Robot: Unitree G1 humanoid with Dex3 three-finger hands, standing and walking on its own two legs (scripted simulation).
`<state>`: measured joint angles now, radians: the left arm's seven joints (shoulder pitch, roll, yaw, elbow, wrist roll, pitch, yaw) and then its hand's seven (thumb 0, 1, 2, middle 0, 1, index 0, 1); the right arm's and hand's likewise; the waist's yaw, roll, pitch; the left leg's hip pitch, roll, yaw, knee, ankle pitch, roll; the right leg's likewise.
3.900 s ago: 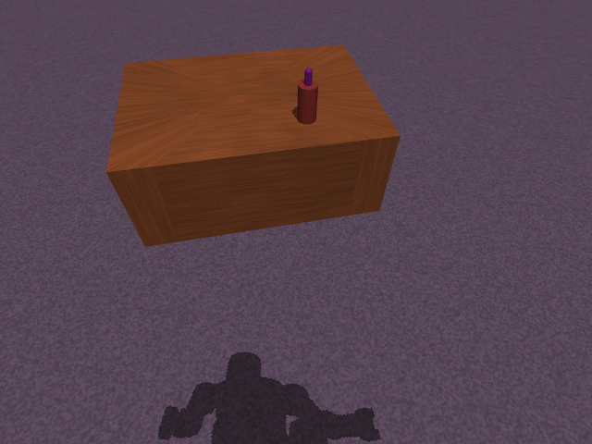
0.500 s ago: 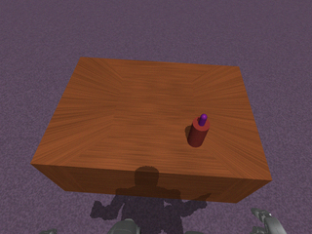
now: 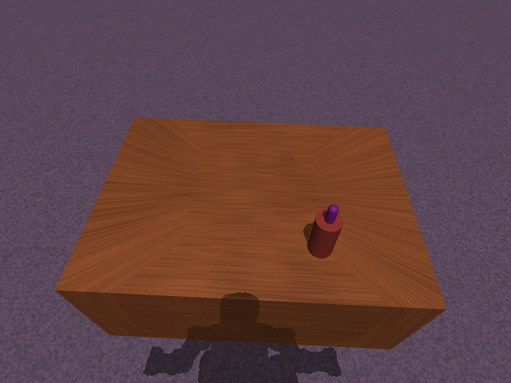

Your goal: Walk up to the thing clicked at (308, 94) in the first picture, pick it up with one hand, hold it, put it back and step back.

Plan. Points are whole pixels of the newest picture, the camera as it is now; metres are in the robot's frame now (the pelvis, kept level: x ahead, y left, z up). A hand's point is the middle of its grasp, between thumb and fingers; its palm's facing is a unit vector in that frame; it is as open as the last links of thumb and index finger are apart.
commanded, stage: walk up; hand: right
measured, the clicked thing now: (326, 228) +0.53 -0.18 -0.25
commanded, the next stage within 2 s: stand in 1.04 s
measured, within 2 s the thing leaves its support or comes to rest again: neither
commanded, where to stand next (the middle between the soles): +0.06 +0.00 m, yaw -1 degrees
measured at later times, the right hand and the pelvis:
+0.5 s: hand out of the picture +0.10 -0.26 -0.15, palm faces +0.01 +0.94 -0.33, open 7.4 cm; pelvis +0.01 +0.00 +0.01, yaw +0 degrees
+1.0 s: hand out of the picture +0.10 -0.25 -0.15, palm faces +0.01 +0.95 -0.32, open 7.4 cm; pelvis +0.02 +0.00 +0.01, yaw +0 degrees
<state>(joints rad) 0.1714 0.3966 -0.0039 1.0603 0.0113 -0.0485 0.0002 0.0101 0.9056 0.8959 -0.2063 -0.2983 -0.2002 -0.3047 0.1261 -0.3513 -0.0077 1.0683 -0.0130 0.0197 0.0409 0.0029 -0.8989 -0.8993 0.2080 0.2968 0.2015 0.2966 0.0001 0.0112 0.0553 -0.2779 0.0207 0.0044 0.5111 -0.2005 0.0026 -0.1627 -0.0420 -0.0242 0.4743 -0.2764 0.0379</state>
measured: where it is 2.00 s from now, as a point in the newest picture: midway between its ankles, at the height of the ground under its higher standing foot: outside the picture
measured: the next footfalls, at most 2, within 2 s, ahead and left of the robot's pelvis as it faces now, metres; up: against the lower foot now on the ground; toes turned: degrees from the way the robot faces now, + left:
none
